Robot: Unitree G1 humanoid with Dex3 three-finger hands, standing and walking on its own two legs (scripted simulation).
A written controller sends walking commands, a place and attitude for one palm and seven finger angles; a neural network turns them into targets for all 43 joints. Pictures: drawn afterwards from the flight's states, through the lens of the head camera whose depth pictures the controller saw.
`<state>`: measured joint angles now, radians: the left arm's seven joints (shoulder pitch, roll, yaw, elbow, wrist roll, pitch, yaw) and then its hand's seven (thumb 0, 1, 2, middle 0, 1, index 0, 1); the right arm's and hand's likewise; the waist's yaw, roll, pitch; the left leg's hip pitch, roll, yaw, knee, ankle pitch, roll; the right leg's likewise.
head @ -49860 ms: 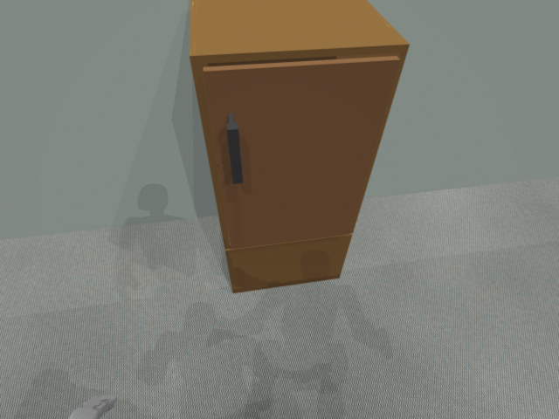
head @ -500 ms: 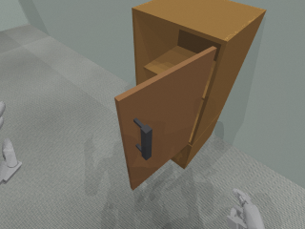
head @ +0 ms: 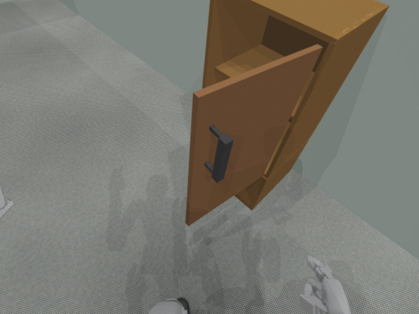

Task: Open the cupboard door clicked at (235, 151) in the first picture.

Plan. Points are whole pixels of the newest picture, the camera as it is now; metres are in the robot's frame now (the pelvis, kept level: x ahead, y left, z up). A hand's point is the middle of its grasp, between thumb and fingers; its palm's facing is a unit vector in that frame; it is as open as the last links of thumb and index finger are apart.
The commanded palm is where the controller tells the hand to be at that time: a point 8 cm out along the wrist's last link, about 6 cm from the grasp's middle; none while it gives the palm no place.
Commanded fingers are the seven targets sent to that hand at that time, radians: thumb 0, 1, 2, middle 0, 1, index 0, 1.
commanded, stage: step back with the hand held close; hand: left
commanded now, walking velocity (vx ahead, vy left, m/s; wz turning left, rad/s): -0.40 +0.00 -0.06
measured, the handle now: (215, 154) +0.46 +0.03 +0.00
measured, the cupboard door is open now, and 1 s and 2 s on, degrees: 82 82 82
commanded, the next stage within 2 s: stop stepping back and stand still in 0.10 s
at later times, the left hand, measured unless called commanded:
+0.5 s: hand out of the picture +0.12 +0.24 +0.19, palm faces +0.38 -0.83 -0.40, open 7.4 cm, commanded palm +0.06 +0.27 +0.19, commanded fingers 0.00 0.90 0.90 -0.20 -0.30 -0.20 -0.30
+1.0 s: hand out of the picture +0.03 +0.25 +0.16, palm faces +0.39 -0.82 -0.42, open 7.4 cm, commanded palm -0.03 +0.29 +0.19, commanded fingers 0.00 0.90 0.90 -0.20 -0.30 -0.20 -0.30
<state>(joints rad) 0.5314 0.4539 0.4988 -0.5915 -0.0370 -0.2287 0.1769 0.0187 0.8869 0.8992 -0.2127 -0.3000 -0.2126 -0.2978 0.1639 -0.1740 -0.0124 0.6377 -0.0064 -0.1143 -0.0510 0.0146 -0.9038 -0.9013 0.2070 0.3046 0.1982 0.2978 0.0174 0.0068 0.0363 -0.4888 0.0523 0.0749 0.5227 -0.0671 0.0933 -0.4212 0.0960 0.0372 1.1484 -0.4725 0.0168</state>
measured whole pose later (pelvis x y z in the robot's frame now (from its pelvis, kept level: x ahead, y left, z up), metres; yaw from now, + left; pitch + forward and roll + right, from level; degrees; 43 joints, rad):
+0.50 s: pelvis -0.12 -0.01 -0.01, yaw -8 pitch -2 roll +0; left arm 0.46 0.46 0.49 -0.44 -0.06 -0.21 0.15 0.01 0.89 0.90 -0.21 -0.30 -0.21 -0.30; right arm 0.27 -0.23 0.01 0.70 0.00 -0.13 -0.08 0.02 -0.90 -0.90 0.21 0.30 0.20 0.30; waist -0.03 -0.04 -0.04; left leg -0.43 -0.02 0.06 0.58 -0.12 0.07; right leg -0.17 0.01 0.01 0.77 -0.54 0.00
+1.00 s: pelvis -0.19 +0.00 +0.00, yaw -5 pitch -1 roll +1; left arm 0.50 0.37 0.41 -0.41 -0.01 -0.19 0.16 0.02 0.89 0.90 -0.21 -0.30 -0.21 -0.30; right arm 0.24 -0.19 0.01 0.66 -0.01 -0.16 -0.09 0.01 -0.90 -0.90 0.21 0.30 0.20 0.30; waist -0.02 -0.05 -0.01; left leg -0.24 0.02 0.07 0.54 -0.28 0.00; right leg -0.34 -0.01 -0.06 0.72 -0.42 0.00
